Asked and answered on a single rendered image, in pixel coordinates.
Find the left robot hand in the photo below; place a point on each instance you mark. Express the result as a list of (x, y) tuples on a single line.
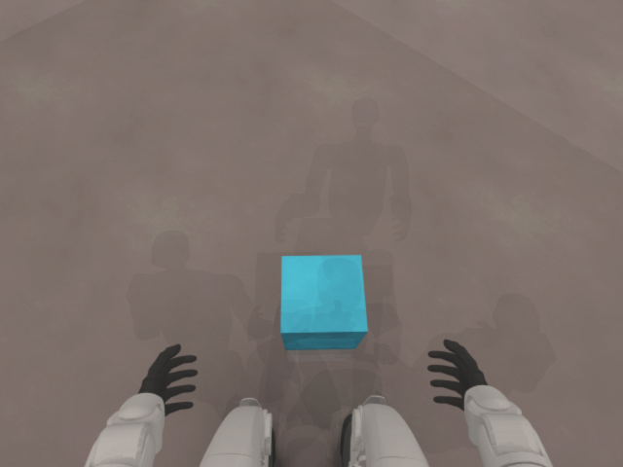
[(159, 378)]

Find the right robot hand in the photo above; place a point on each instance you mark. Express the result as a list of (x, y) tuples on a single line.
[(466, 371)]

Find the right robot forearm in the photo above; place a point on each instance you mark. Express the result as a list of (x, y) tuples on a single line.
[(502, 435)]

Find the carton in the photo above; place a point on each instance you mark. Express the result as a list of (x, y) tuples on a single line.
[(322, 302)]

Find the robot thigh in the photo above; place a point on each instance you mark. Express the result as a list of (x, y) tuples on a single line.
[(242, 439), (380, 432)]

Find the left robot thigh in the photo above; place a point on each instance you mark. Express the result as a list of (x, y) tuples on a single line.
[(242, 439)]

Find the left robot forearm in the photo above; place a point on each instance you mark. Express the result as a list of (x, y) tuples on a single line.
[(133, 436)]

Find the right robot thigh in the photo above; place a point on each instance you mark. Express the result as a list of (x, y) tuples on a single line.
[(380, 432)]

